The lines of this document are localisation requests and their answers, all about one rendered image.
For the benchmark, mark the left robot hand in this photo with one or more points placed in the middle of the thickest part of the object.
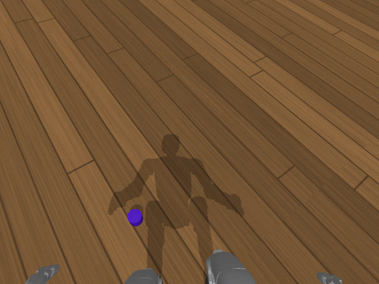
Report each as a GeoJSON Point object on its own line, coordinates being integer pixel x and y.
{"type": "Point", "coordinates": [43, 274]}

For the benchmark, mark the tin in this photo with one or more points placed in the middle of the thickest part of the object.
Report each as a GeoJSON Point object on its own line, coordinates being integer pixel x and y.
{"type": "Point", "coordinates": [135, 217]}

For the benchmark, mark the right robot hand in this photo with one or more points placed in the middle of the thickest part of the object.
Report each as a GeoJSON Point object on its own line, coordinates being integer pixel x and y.
{"type": "Point", "coordinates": [326, 278]}

